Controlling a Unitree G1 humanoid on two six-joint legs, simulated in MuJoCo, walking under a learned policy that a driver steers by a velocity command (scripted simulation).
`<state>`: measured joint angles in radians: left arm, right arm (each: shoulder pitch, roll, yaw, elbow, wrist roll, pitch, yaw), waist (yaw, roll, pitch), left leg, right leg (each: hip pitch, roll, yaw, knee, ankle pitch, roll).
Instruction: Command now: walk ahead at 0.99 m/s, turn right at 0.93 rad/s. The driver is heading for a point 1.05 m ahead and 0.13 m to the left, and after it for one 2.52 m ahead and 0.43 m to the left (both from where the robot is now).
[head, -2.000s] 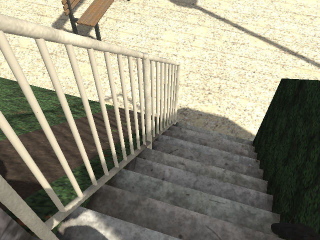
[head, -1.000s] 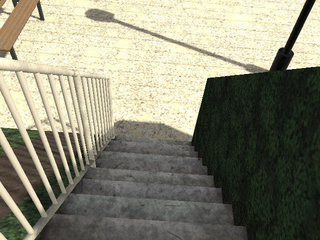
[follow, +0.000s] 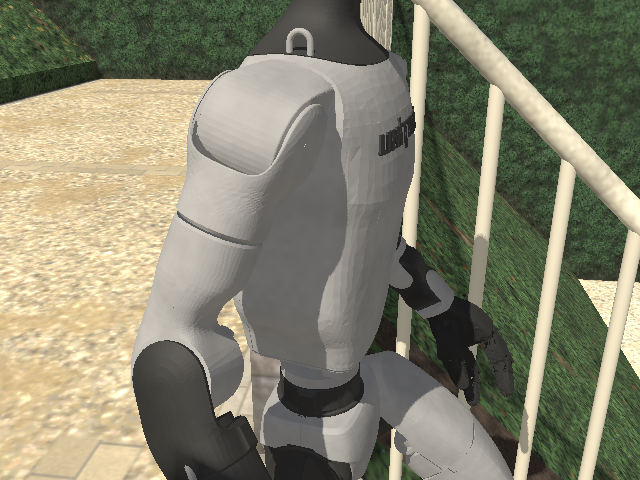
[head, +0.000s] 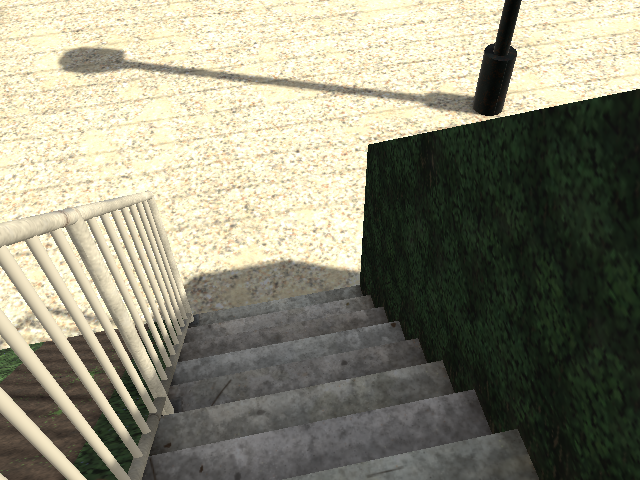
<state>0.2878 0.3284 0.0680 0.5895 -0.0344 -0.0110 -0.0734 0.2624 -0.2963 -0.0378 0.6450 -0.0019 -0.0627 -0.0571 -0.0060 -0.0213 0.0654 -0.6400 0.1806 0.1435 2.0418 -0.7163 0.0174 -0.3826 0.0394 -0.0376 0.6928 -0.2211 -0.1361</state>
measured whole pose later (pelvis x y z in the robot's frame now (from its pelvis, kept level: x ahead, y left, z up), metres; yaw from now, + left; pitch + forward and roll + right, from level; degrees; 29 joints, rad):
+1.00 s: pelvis +0.49 +0.14 -0.45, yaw +17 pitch -2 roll -3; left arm 0.52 0.25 0.05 0.76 0.00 -0.06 -0.04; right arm 0.06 -0.21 -0.03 0.58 0.01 -0.01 -0.02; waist 0.06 -0.02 -0.02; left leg -0.96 -0.18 -0.20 2.01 -0.52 0.06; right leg -0.24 0.09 0.09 0.76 -0.48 -0.03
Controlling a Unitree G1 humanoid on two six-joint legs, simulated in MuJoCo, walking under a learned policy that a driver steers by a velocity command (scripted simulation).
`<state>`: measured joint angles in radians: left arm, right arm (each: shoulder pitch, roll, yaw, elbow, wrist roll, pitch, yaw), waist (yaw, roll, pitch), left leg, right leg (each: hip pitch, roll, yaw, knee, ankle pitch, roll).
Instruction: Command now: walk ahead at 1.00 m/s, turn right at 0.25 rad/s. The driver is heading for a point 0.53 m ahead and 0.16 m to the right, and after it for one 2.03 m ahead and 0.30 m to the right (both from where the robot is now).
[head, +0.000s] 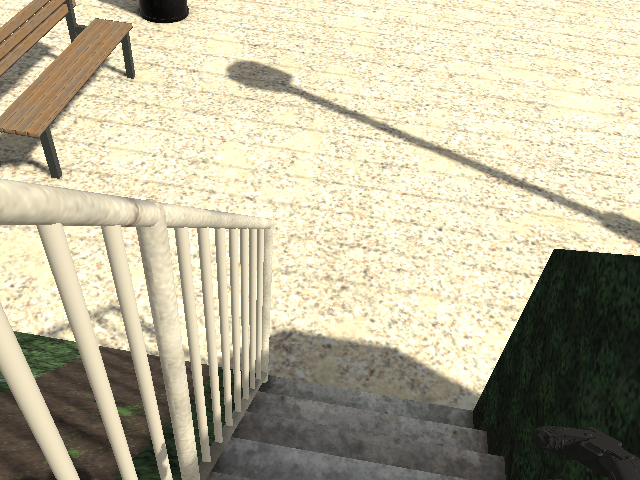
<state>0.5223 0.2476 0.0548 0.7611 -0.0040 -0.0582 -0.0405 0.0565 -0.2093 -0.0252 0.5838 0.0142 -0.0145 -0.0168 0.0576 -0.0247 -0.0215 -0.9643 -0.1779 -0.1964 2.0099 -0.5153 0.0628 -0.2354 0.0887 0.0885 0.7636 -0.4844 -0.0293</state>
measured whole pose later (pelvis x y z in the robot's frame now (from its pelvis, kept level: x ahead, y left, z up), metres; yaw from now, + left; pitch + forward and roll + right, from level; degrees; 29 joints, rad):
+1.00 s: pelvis +0.44 -0.14 -0.44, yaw -33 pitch +0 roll +0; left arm 0.38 0.19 -0.03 0.86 0.07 -0.01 0.04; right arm 0.17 -0.26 -0.07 0.71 0.02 0.08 -0.05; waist 0.01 0.08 0.06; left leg -0.84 -0.08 -0.20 1.45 -0.10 -0.09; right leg -0.48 -0.05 -0.13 0.92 -0.45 -0.05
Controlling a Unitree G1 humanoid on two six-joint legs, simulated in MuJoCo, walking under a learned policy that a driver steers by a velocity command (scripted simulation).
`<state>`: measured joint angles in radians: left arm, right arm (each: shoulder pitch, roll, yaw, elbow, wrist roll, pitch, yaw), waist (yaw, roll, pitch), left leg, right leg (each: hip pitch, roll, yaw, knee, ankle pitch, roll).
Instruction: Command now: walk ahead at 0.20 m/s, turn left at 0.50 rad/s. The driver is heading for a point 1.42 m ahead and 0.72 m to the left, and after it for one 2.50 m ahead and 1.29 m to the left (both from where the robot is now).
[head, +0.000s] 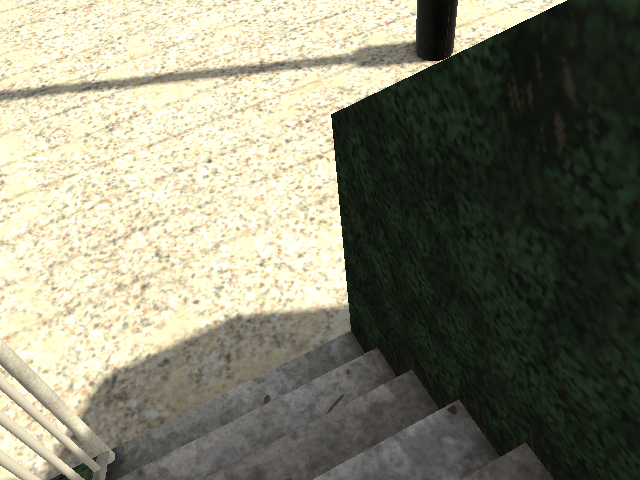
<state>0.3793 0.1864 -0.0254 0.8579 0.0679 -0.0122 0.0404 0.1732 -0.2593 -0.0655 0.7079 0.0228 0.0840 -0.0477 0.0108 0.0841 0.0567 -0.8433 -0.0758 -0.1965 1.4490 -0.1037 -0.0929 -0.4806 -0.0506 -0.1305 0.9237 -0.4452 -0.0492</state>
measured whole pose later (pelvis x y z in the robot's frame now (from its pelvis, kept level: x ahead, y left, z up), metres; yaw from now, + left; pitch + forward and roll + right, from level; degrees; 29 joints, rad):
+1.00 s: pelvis +0.21 +0.08 -0.18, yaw +40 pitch -1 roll +0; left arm 0.24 0.23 0.04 0.70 0.00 0.05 -0.04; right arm 0.19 -0.21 0.00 0.66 0.02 0.07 -0.04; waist 0.04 0.02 -0.06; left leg -0.28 -0.11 -0.34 0.64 -0.43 0.00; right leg -0.22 0.09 0.13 0.58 -0.35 -0.04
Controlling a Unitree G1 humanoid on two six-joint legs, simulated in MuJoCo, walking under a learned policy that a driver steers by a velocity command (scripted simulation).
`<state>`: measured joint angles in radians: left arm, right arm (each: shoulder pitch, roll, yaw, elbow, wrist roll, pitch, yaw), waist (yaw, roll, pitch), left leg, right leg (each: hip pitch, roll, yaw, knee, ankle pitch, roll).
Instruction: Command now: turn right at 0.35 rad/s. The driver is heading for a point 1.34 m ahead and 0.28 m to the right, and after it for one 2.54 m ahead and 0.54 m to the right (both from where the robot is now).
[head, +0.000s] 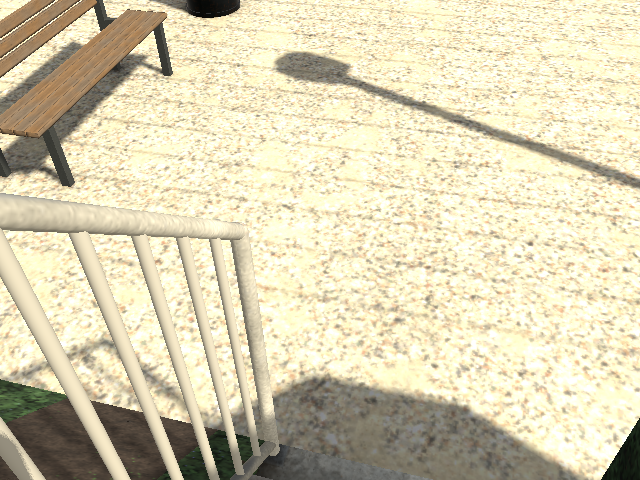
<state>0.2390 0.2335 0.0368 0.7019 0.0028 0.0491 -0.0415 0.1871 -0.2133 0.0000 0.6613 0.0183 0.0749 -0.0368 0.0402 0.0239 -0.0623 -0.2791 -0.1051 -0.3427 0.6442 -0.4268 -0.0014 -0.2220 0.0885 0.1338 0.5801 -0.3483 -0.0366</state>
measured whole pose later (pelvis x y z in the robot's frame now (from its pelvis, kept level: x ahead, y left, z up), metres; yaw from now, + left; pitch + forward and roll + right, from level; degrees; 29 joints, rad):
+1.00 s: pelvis +0.03 +0.01 -0.02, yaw -17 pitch +2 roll -1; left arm 0.20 0.21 -0.01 0.61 0.02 0.07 0.02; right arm 0.27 -0.29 -0.04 0.62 0.02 0.10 -0.04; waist -0.03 0.01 0.00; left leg -0.48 -0.12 -0.15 1.09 -0.65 -0.02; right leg -0.35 -0.04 -0.02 0.71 -0.39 0.02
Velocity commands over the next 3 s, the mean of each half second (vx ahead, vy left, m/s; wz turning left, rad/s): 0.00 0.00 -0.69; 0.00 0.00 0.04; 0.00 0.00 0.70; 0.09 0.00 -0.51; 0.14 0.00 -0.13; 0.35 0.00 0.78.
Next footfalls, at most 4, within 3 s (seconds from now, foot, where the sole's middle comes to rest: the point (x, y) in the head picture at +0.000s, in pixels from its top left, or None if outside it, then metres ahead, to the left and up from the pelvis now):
0.42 left None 0.08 0.10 -0.77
0.88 right None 0.01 -0.15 -0.77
1.20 left None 0.07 0.11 -0.77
1.70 right None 0.01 -0.18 -0.77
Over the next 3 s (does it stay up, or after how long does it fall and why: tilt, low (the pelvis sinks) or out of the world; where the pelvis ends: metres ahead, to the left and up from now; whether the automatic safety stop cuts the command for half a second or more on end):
stays up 0.22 -0.09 -0.25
